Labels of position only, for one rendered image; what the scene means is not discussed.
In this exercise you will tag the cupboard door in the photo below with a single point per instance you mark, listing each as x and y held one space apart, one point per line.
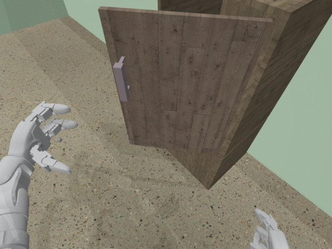
187 73

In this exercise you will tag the left robot forearm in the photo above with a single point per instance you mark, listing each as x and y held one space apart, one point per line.
15 173

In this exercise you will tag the handle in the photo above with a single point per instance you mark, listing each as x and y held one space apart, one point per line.
121 81

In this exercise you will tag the robot right hand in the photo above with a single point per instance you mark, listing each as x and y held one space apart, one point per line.
274 239

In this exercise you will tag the robot left hand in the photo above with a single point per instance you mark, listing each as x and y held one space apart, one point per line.
28 134

